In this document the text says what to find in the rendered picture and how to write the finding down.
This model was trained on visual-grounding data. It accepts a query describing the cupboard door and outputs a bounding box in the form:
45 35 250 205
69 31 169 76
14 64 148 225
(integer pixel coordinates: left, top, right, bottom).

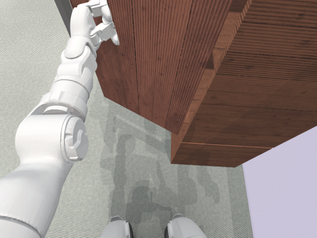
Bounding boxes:
70 0 233 135

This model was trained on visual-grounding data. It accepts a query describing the robot left shin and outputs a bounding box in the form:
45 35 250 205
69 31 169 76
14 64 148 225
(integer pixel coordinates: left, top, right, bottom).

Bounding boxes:
110 216 124 222

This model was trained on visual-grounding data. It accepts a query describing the left robot upper arm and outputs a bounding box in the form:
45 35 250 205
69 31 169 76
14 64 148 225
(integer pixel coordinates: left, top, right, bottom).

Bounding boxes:
0 114 89 238

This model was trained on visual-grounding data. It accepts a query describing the left robot hand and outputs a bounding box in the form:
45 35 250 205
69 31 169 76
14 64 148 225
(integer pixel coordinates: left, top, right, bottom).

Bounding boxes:
70 0 119 51

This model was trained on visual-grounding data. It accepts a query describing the robot left forearm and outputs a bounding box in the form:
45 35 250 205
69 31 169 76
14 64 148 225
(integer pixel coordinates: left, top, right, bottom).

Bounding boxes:
15 36 97 154

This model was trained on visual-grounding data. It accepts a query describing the handle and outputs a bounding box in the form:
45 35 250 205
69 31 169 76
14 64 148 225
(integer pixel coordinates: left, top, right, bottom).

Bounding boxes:
54 0 73 37

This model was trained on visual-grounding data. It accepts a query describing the robot right thigh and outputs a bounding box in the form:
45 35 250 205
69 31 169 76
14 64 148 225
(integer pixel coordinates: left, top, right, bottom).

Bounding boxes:
167 217 207 238

